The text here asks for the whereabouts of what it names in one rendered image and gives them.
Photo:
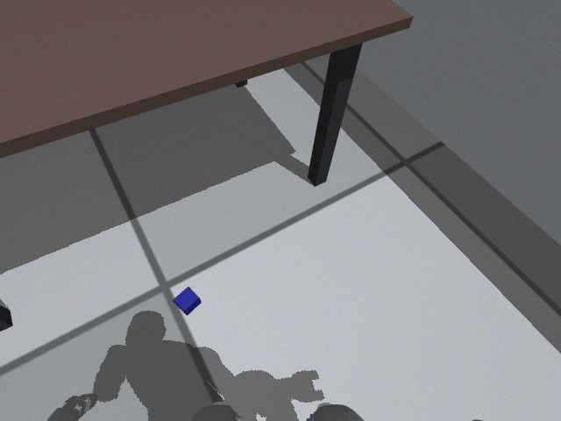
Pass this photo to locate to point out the table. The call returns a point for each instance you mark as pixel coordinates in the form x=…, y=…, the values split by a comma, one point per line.
x=69, y=66

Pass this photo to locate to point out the left robot hand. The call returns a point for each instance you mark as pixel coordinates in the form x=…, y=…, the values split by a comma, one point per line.
x=74, y=408

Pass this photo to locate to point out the small box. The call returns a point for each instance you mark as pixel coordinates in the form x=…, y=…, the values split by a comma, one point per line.
x=187, y=300

